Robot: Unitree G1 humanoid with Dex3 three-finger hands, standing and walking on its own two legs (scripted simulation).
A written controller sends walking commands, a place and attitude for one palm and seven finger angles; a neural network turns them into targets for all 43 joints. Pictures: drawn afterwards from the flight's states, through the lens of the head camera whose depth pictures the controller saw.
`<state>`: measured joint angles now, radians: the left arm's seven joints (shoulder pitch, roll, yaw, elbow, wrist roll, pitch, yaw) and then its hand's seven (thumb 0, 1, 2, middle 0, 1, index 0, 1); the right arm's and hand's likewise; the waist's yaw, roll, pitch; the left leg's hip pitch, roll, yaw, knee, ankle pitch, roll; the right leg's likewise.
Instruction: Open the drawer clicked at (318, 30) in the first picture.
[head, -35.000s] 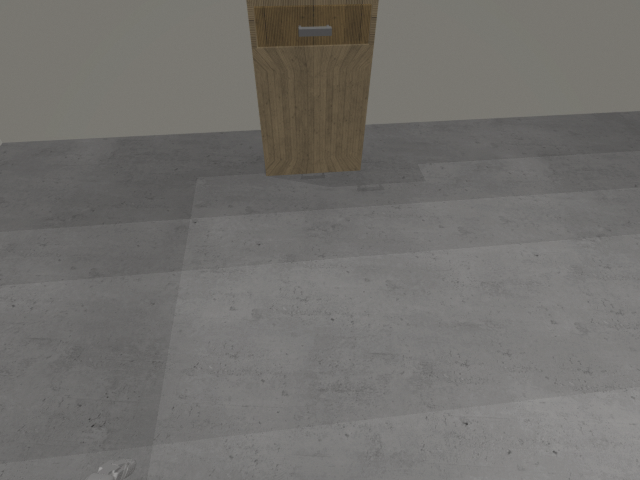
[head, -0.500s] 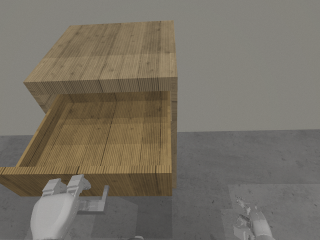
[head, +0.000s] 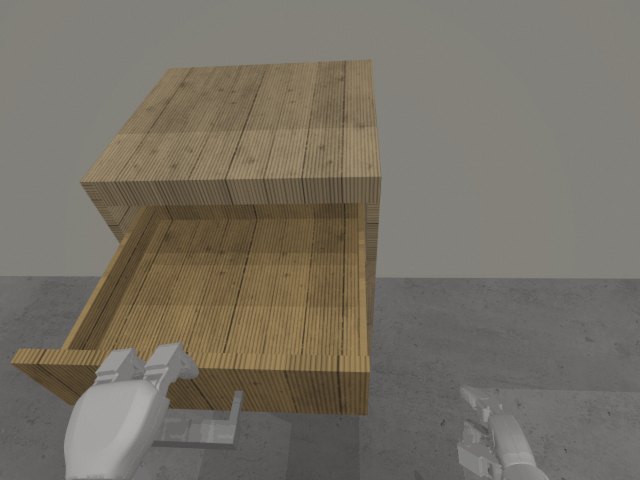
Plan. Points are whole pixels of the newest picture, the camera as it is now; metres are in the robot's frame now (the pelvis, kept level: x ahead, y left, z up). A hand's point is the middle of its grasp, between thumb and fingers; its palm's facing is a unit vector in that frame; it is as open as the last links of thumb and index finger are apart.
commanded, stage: lift the hand off the handle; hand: left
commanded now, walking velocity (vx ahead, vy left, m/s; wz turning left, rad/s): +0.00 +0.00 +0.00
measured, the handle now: (192, 415) +0.20 +0.20 -0.02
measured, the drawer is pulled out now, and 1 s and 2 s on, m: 0.29 0.29 0.29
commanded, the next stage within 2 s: draw the hand back to the body in 0.50 s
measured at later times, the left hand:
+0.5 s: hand (129, 391) +0.17 +0.21 +0.13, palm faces +0.11 -0.14 -0.98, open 13.8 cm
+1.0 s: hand (96, 399) +0.16 +0.23 +0.13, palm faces +0.05 -0.13 -0.99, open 13.8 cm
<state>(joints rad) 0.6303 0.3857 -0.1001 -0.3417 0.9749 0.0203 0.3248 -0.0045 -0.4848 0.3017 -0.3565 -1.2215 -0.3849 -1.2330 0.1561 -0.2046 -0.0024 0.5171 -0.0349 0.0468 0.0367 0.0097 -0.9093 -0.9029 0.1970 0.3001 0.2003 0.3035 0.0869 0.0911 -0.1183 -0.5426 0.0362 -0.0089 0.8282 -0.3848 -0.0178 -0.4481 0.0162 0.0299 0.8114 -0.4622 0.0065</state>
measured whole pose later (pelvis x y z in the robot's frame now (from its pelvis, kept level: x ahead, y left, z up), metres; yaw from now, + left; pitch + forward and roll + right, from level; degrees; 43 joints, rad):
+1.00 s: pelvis +0.01 +0.00 +0.03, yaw +0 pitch +1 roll -1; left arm 0.65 0.48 0.05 -0.53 0.85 0.06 0.11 0.00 -0.49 0.30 -0.32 -1.20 -0.32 -1.20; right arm 0.15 -0.25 0.00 0.53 0.01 0.06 0.02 0.01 -0.91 -0.90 0.20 0.30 0.20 0.30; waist 0.10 0.11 -0.07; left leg -0.32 0.04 0.00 0.60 -0.29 -0.02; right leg -0.22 0.01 0.03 0.57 -0.36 0.01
